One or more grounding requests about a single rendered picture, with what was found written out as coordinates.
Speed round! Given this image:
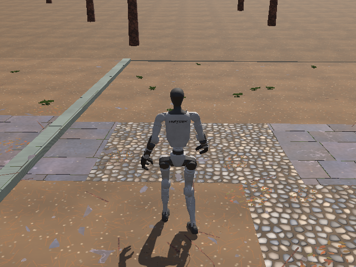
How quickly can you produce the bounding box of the left robot forearm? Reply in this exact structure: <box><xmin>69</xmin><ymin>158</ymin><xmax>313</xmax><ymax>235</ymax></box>
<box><xmin>143</xmin><ymin>135</ymin><xmax>155</xmax><ymax>159</ymax></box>

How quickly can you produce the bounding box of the robot left shin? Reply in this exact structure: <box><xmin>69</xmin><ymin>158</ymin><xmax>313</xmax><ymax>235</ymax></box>
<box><xmin>161</xmin><ymin>180</ymin><xmax>169</xmax><ymax>214</ymax></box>

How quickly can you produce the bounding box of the left robot hand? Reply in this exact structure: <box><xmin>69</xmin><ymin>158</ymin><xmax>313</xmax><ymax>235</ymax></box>
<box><xmin>141</xmin><ymin>156</ymin><xmax>153</xmax><ymax>170</ymax></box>

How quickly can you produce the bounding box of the robot right upper arm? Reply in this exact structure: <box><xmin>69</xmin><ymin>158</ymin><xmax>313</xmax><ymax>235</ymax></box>
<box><xmin>189</xmin><ymin>112</ymin><xmax>205</xmax><ymax>141</ymax></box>

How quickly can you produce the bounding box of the robot left upper arm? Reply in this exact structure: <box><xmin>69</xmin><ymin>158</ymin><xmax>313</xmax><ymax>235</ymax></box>
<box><xmin>150</xmin><ymin>112</ymin><xmax>166</xmax><ymax>144</ymax></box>

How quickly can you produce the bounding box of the right robot forearm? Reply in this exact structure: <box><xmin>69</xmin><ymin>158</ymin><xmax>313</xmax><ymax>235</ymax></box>
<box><xmin>199</xmin><ymin>133</ymin><xmax>208</xmax><ymax>149</ymax></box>

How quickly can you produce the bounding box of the right robot hand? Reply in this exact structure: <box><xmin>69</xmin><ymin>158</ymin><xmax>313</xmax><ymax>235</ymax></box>
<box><xmin>195</xmin><ymin>145</ymin><xmax>208</xmax><ymax>154</ymax></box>

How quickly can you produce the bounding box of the robot head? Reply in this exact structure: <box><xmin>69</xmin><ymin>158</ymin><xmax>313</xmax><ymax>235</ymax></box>
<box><xmin>168</xmin><ymin>88</ymin><xmax>187</xmax><ymax>115</ymax></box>

